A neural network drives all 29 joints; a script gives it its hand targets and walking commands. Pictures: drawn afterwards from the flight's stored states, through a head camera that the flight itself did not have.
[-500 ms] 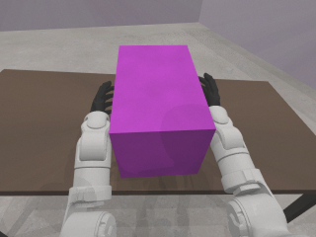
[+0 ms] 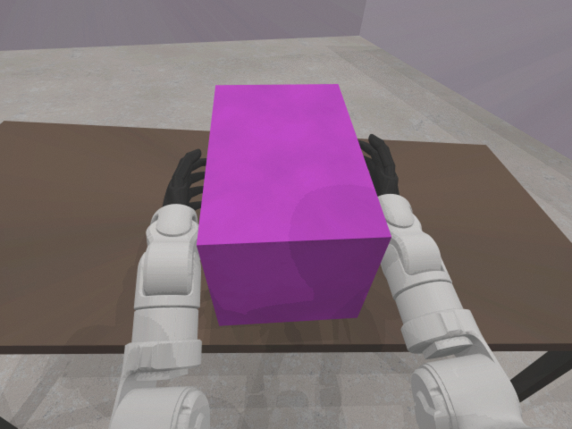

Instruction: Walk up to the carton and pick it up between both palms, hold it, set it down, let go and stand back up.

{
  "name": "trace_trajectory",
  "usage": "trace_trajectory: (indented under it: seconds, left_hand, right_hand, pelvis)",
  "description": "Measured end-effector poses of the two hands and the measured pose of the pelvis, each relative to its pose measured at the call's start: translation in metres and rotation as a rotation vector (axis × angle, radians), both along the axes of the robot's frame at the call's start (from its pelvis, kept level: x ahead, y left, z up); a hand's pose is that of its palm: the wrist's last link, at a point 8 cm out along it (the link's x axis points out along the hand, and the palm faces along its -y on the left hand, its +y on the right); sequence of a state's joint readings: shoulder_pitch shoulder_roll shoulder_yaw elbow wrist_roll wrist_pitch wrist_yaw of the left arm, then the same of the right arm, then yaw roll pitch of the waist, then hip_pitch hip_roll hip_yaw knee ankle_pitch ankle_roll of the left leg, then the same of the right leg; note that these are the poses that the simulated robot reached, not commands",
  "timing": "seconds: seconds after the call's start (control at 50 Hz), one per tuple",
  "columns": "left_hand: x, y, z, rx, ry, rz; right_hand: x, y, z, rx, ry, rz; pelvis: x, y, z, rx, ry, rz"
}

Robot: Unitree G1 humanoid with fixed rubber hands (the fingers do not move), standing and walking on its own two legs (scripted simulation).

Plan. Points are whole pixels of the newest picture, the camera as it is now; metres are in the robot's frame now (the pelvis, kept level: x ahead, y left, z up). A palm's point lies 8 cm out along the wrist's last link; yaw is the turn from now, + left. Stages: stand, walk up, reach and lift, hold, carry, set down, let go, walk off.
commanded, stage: hold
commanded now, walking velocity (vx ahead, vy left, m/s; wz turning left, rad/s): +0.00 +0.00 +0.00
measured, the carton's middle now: (283, 196) +0.37 +0.00 +0.17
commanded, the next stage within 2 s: none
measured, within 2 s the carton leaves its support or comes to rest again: neither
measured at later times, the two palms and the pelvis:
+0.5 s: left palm (177, 206) +0.35 +0.13 +0.17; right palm (380, 193) +0.36 -0.14 +0.19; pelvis +0.00 +0.00 +0.00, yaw +0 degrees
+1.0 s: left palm (180, 206) +0.35 +0.13 +0.17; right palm (382, 191) +0.36 -0.14 +0.19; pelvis +0.00 +0.00 +0.00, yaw +0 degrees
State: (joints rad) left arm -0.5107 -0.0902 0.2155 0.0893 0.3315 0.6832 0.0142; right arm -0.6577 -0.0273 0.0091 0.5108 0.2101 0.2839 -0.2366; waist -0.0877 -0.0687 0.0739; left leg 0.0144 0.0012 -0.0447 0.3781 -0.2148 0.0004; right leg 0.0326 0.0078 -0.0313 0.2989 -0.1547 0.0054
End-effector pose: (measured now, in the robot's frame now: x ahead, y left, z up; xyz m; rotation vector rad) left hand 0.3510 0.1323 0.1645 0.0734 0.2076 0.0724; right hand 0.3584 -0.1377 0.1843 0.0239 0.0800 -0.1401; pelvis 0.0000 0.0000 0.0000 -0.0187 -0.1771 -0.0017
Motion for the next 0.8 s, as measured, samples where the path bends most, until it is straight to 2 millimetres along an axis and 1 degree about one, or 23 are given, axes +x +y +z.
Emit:
trace_trajectory:
  seconds: [0.14, 0.42, 0.54, 0.8]
  left_hand:
    - [-0.0003, -0.0001, 0.004, 0.002, -0.012, 0.001]
    - [-0.0021, 0.0011, 0.0016, 0.004, 0.002, 0.0]
    - [-0.0037, 0.0026, 0.0054, -0.002, -0.013, 0.005]
    - [-0.0048, 0.0018, 0.0057, 0.0, -0.007, 0.005]
  right_hand:
    - [-0.0005, 0.0, 0.0047, -0.004, -0.013, -0.001]
    - [-0.0018, 0.0011, 0.0014, 0.005, -0.001, 0.001]
    - [-0.0034, 0.0025, 0.0039, 0.002, -0.017, 0.001]
    - [-0.0041, 0.0019, 0.0064, 0.012, -0.013, 0.002]
  pelvis:
    - [0.0015, 0.0008, -0.0001, 0.0, -0.002, -0.001]
    - [0.0006, 0.0023, -0.0003, 0.0, -0.014, -0.002]
    - [-0.0005, 0.0025, -0.0004, 0.0, -0.011, -0.001]
    - [-0.0032, 0.0024, -0.0004, 0.001, -0.012, -0.005]
